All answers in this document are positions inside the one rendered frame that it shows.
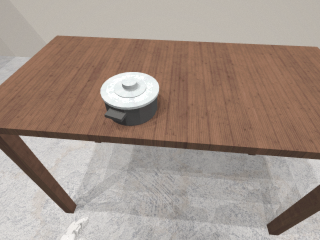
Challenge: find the table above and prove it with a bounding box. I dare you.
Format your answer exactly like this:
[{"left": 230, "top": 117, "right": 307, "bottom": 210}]
[{"left": 0, "top": 35, "right": 320, "bottom": 236}]

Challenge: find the robot left hand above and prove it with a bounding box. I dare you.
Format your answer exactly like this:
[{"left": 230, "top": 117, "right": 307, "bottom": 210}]
[{"left": 60, "top": 217, "right": 89, "bottom": 240}]

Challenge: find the knob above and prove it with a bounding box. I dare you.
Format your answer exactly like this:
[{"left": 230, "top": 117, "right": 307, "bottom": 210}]
[{"left": 121, "top": 77, "right": 137, "bottom": 90}]

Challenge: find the lid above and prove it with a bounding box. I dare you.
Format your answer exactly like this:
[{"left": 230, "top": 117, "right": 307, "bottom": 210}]
[{"left": 100, "top": 72, "right": 159, "bottom": 110}]

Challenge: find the pot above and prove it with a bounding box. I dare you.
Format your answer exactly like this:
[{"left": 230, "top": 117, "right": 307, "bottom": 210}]
[{"left": 104, "top": 97, "right": 158, "bottom": 126}]

